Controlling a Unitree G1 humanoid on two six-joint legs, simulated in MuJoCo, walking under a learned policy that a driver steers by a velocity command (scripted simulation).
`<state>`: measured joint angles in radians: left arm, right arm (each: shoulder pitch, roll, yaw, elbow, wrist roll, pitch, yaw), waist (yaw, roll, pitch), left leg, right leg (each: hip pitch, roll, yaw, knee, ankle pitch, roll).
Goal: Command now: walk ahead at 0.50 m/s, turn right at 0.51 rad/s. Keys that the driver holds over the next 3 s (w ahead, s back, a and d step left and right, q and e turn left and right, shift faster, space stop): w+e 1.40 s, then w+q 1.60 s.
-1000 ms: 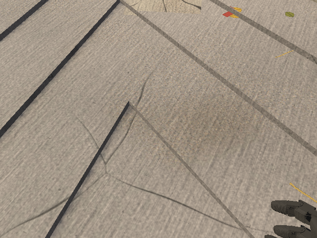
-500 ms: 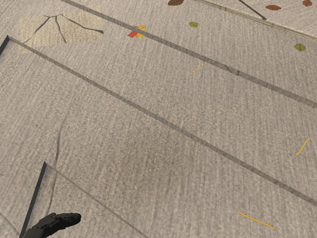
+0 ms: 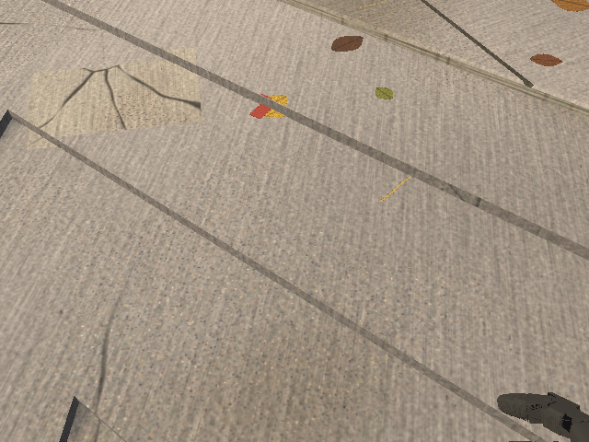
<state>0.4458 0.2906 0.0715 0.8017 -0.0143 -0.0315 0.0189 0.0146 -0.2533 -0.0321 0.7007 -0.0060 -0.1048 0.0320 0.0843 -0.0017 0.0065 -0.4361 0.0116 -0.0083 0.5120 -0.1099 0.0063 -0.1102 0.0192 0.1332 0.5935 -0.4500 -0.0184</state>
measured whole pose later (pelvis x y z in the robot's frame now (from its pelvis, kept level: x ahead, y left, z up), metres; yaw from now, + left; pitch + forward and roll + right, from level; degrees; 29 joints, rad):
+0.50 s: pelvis +0.24 -0.07 +0.01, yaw -18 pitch +2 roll +1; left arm 0.12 0.28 0.06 0.57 -0.02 -0.02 -0.03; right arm 0.29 -0.30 -0.06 0.84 0.01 -0.06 0.00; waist -0.03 0.02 0.05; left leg -0.19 0.11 0.05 1.02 -0.42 -0.03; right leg -0.58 0.02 -0.07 0.83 -0.27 -0.10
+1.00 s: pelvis +0.50 -0.14 +0.05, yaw -35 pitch +3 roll +3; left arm 0.38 0.29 0.06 0.71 -0.02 -0.02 0.02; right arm 0.03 -0.24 -0.05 0.66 0.00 -0.09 0.01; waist 0.04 -0.03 0.01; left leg -0.43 -0.02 0.01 0.49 -0.53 0.01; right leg -0.27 0.03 0.19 0.90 -0.50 -0.01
